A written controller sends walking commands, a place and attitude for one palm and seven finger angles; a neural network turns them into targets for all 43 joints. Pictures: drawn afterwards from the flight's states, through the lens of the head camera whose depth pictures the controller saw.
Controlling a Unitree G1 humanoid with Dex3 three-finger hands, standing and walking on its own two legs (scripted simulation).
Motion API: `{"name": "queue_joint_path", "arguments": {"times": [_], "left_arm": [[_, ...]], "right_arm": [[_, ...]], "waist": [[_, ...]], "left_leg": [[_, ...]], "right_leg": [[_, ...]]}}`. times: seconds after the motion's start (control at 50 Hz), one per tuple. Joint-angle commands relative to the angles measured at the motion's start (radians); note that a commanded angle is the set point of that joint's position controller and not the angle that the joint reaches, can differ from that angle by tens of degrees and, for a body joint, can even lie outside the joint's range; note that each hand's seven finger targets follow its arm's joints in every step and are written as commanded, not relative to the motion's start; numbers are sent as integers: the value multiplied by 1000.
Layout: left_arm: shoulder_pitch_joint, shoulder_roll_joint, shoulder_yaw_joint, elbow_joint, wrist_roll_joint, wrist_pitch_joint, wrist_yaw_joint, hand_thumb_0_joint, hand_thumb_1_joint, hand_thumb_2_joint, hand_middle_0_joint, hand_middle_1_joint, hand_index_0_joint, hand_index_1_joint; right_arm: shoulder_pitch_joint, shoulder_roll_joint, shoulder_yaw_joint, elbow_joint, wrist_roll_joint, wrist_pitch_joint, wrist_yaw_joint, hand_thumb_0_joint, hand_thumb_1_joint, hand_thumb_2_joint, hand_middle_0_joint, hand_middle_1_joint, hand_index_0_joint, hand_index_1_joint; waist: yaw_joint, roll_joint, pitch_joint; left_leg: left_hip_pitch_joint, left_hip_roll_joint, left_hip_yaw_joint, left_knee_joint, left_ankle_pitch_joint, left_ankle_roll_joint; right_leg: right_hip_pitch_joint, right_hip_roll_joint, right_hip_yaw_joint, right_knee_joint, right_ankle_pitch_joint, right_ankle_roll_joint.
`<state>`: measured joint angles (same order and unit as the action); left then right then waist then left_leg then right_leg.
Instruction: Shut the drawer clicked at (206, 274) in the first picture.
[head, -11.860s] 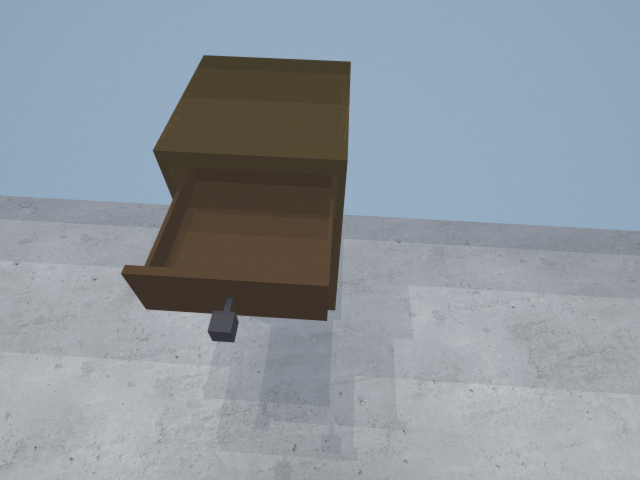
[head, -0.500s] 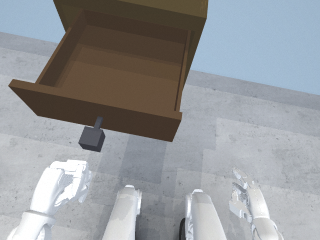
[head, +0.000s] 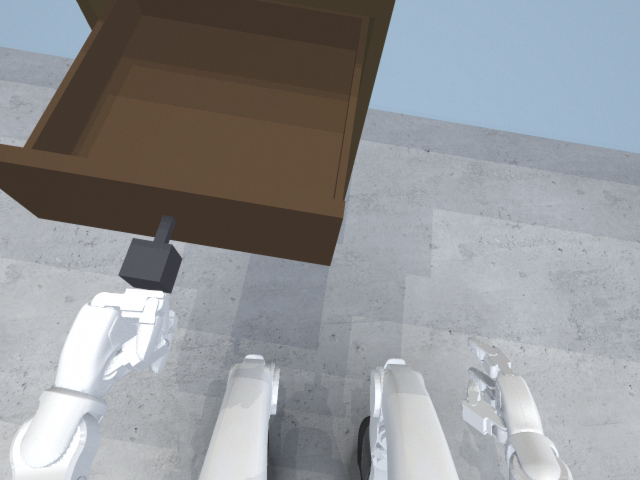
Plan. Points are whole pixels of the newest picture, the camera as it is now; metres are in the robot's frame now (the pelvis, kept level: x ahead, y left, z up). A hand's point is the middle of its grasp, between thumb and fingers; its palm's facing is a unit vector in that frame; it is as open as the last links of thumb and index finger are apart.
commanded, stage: bring the fist close to the handle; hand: left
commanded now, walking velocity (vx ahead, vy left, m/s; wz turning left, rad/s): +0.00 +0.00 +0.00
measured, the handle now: (158, 249) +0.36 +0.21 +0.02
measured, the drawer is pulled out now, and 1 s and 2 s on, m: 0.30 0.26 0.14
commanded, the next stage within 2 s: push the drawer shut in 0.18 s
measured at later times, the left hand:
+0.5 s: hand (160, 333) +0.27 +0.19 +0.02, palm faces -0.14 -0.99 -0.05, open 3.1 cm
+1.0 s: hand (169, 296) +0.31 +0.19 +0.01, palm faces -0.14 -0.99 -0.06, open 3.0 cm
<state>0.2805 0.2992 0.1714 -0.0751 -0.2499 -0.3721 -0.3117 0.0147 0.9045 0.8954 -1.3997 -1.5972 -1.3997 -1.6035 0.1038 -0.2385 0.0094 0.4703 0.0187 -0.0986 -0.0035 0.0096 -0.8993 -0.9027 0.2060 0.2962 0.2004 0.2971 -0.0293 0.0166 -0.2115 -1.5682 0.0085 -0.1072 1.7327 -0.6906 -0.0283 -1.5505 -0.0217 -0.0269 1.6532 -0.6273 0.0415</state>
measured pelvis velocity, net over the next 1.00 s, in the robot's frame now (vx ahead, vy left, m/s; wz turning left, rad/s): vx -0.02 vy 0.01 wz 0.01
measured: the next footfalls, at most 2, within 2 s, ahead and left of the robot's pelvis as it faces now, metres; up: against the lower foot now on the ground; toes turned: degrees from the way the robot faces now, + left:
none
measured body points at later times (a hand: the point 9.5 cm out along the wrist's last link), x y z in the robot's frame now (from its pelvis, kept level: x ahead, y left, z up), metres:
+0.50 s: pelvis +0.00 +0.00 +0.00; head +0.15 +0.04 +0.42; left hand +0.27 +0.24 +0.02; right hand +0.22 -0.24 -0.08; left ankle +0.04 +0.13 -0.51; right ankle +0.07 -0.15 -0.51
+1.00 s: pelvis -0.02 +0.01 +0.00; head +0.13 +0.06 +0.43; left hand +0.31 +0.25 +0.02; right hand +0.18 -0.23 -0.09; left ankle +0.04 +0.13 -0.51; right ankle +0.07 -0.15 -0.51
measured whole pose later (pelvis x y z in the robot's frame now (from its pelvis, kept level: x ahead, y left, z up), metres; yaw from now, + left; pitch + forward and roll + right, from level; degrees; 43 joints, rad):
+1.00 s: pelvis -0.02 +0.01 +0.00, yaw +1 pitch +29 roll -6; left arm -0.08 0.33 0.14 0.21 -0.19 -0.35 -0.28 -0.01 0.80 0.95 -1.40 -1.60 -1.40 -1.60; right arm 0.13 -0.26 0.05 0.53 0.01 -0.10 -0.04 0.01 -0.90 -0.90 0.21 0.30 0.20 0.30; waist -0.05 0.01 -0.20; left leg -1.58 -0.01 -0.11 1.71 -0.63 -0.01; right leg -1.54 -0.04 -0.03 1.62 -0.58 0.05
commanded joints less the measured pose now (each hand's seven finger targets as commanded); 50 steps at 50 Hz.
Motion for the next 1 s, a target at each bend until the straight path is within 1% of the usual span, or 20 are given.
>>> {"name": "queue_joint_path", "arguments": {"times": [0.0,0.06,0.12,0.16,0.22,0.26,0.34,0.38,0.44,0.46,0.52,0.6,0.64,0.68,0.72,0.8,0.84,0.9,0.94,0.98], "left_arm": [[28,102,86,-173,-27,-59,8,0,900,900,-1400,-1600,-1400,-1600],[-14,112,100,-117,-28,-71,-1,0,900,900,-1400,-1600,-1400,-1600],[-49,117,95,-120,-35,-96,-21,0,900,900,-1400,-1600,-1400,-1600],[-59,130,106,-122,-45,-108,-37,0,900,900,-1400,-1600,-1400,-1600],[-20,143,118,-153,-55,-121,-55,0,900,900,-1400,-1600,-1400,-1600],[5,128,108,-144,-58,-109,-60,0,900,900,-1400,-1600,-1400,-1600],[-96,121,93,-121,-39,-89,-38,0,900,900,-1400,-1600,-1400,-1600],[-115,112,81,-114,-35,-80,-26,0,900,900,-1400,-1600,-1400,-1600],[-174,147,110,-114,-27,-77,-10,0,900,900,-1400,-1600,-1400,-1600],[-169,139,102,-118,-24,-78,-8,0,900,900,-1400,-1600,-1400,-1600],[-234,124,72,-129,-20,-76,-2,0,900,900,-1400,-1600,-1400,-1600],[-302,116,49,-116,-6,-78,10,0,900,900,-1400,-1600,-1400,-1600],[-352,115,33,-127,5,-79,19,0,900,900,-1400,-1600,-1400,-1600],[-394,96,6,-103,13,-76,26,0,900,900,-1400,-1600,-1400,-1600],[-460,111,9,-78,23,-72,35,0,900,900,-1400,-1600,-1400,-1600],[-549,124,11,-34,34,-70,41,0,900,900,-1400,-1600,-1400,-1600],[-578,130,13,-18,41,-66,43,0,900,900,-1400,-1600,-1400,-1600],[-635,122,1,29,43,-54,50,0,900,900,-1400,-1600,-1400,-1600],[-659,138,17,49,46,-49,51,0,900,900,-1400,-1600,-1400,-1600],[-704,127,4,76,49,-45,55,0,900,900,-1400,-1600,-1400,-1600]], "right_arm": [[-4,-149,-75,-137,10,-38,-13,0,-900,-900,200,300,200,300],[0,-151,-72,-127,11,-41,-20,0,-900,-900,200,300,200,300],[4,-154,-70,-120,10,-54,-29,0,-900,-900,200,300,200,300],[12,-156,-70,-117,9,-60,-32,0,-900,-900,200,300,200,300],[8,-155,-74,-121,8,-68,-32,0,-900,-900,200,300,200,300],[4,-153,-75,-121,10,-65,-28,0,-900,-900,200,300,200,300],[10,-168,-72,-112,9,-60,-30,0,-900,-900,200,300,200,300],[13,-171,-70,-116,8,-59,-28,0,-900,-900,200,300,200,300],[25,-177,-67,-111,5,-57,-31,0,-900,-900,200,300,200,300],[25,-176,-68,-116,5,-56,-31,0,-900,-900,200,300,200,300],[28,-180,-63,-107,3,-56,-30,0,-900,-900,200,300,200,300],[32,-187,-62,-100,2,-53,-33,0,-900,-900,200,300,200,300],[33,-191,-59,-94,-1,-55,-35,0,-900,-900,200,300,200,300],[35,-191,-57,-85,-2,-55,-36,0,-900,-900,200,300,200,300],[41,-194,-53,-77,-3,-53,-41,0,-900,-900,200,300,200,300],[44,-198,-49,-63,-4,-52,-49,0,-900,-900,200,300,200,300],[44,-200,-46,-62,-5,-49,-50,0,-900,-900,200,300,200,300],[43,-200,-42,-55,-4,-43,-53,0,-900,-900,200,300,200,300],[48,-203,-40,-53,-4,-40,-53,0,-900,-900,200,300,200,300],[50,-201,-38,-46,-5,-38,-53,0,-900,-900,200,300,200,300]], "waist": [[-1,20,-403],[-12,2,-361],[-12,15,-373],[-8,24,-395],[15,65,-436],[14,69,-427],[-16,56,-392],[-17,64,-388],[-14,66,-420],[-9,74,-435],[-28,99,-431],[-40,85,-418],[-45,124,-435],[-59,105,-418],[-71,94,-400],[-70,99,-419],[-63,126,-432],[-70,123,-410],[-64,135,-424],[-73,136,-426]], "left_leg": [[291,-20,52,-254,242,54],[237,-24,58,-239,187,55],[239,-24,62,-228,186,58],[247,-24,66,-225,203,59],[294,-23,65,-236,269,56],[305,-23,64,-244,280,55],[298,-21,51,-241,246,57],[297,-23,50,-249,223,56],[308,-21,49,-250,231,56],[326,-21,48,-253,250,54],[348,-19,38,-257,244,52],[355,-21,29,-272,188,49],[378,-21,20,-282,180,45],[384,-20,11,-289,149,45],[358,-21,10,-293,101,49],[362,-26,10,-304,65,48],[390,-24,4,-320,63,42],[384,-24,4,-337,14,42],[395,-23,3,-344,25,41],[400,-23,4,-344,29,41]], "right_leg": [[296,38,-31,-227,121,-74],[286,38,-17,-240,71,-72],[280,40,-7,-242,67,-73],[302,38,1,-248,81,-72],[317,38,-10,-227,138,-77],[317,36,-17,-228,149,-77],[247,39,-35,-211,130,-74],[241,37,-36,-212,114,-75],[249,36,-36,-210,122,-77],[253,35,-37,-208,136,-78],[216,33,-45,-201,137,-78],[194,31,-50,-208,106,-78],[174,25,-54,-200,106,-80],[156,24,-56,-207,95,-79],[154,23,-55,-214,73,-78],[167,19,-51,-227,56,-80],[158,18,-54,-224,60,-82],[159,17,-51,-243,40,-80],[164,17,-52,-244,46,-82],[163,16,-52,-248,52,-81]]}}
